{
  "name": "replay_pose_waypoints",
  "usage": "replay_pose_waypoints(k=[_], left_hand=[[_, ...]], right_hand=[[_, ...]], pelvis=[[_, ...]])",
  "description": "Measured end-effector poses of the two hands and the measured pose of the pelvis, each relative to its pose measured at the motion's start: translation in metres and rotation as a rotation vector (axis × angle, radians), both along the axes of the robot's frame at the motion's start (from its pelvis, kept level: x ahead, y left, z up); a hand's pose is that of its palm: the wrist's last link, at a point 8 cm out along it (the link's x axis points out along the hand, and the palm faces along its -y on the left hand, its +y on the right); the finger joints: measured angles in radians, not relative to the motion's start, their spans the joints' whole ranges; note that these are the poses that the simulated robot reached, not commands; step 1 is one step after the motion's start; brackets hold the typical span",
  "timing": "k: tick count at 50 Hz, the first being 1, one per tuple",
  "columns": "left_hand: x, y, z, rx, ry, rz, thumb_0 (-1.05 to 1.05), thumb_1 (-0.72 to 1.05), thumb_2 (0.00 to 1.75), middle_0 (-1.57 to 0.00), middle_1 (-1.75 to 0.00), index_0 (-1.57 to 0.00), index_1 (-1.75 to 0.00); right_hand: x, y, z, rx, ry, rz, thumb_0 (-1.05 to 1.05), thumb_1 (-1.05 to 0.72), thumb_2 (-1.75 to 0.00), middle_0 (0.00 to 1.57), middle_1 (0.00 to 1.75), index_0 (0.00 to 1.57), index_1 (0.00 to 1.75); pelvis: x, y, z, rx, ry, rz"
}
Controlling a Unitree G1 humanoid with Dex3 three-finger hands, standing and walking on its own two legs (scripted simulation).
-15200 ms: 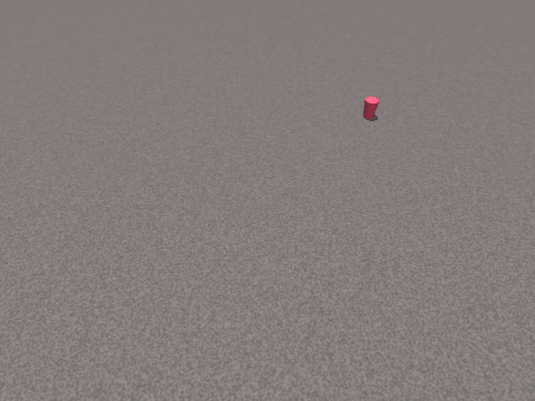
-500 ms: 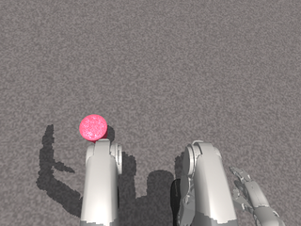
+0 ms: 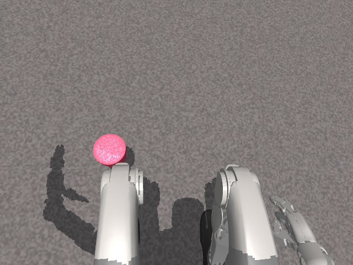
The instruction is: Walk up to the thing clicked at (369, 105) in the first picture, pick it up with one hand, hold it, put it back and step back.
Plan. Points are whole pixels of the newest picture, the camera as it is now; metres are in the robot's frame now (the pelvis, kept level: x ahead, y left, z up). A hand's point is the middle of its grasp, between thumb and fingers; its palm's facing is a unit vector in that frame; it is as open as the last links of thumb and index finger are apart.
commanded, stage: go down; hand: left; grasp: from the side
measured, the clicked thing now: (112, 153) +0.40 +0.21 -0.29
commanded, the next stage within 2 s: none
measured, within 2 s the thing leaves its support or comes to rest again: neither
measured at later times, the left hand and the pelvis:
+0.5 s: hand out of the picture +0.31 +0.40 +0.02, palm faces +0.15 -0.98 -0.08, open 17.3 cm; pelvis +0.00 +0.00 +0.00, yaw +0 degrees
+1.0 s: hand out of the picture +0.32 +0.40 +0.02, palm faces +0.14 -0.98 -0.10, open 17.3 cm; pelvis +0.00 +0.00 +0.00, yaw +0 degrees
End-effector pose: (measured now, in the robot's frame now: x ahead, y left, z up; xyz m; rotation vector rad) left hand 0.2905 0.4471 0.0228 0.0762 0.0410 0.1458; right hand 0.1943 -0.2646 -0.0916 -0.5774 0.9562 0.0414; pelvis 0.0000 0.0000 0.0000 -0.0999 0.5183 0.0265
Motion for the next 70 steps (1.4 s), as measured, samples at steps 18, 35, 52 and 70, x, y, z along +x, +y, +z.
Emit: replay_pose_waypoints(k=[18, 35, 52, 70], left_hand=[[-0.0068, 0.0012, 0.0021, 0.004, 0.005, 0.007, -0.01, -0.49, 0.07, -0.06, -0.08, -0.05, -0.08], [-0.006, -0.0009, 0.0021, 0.006, -0.002, 0.008, -0.01, -0.51, 0.07, -0.06, -0.1, -0.06, -0.09], [-0.0038, -0.0008, 0.0035, 0.017, 0.012, 0.001, -0.01, -0.53, 0.07, -0.06, -0.11, -0.07, -0.1], [-0.0026, -0.0017, 0.0067, 0.035, 0.021, 0.005, -0.01, -0.53, 0.09, -0.06, -0.14, -0.07, -0.13]], right_hand=[[0.0041, 0.0008, 0.0025, 0.003, -0.019, 0.006, 0.01, -0.92, -0.9, 0.2, 0.3, 0.2, 0.3], [-0.0016, -0.0008, -0.0009, 0.004, -0.004, -0.004, 0.01, -0.92, -0.9, 0.2, 0.3, 0.2, 0.3], [-0.0005, -0.0005, -0.0003, 0.005, -0.007, -0.009, 0.01, -0.92, -0.9, 0.2, 0.3, 0.2, 0.3], [0.0029, 0.001, 0.0011, 0.009, -0.012, -0.005, 0.01, -0.91, -0.89, 0.2, 0.3, 0.2, 0.3]], pelvis=[[-0.0017, 0.0001, 0.0005, 0.0, -0.006, 0.0], [-0.0019, -0.0005, -0.0009, 0.004, -0.007, 0.001], [-0.0013, 0.0, 0.0002, 0.003, -0.005, 0.0], [-0.0012, -0.0003, 0.002, 0.004, -0.002, 0.004]])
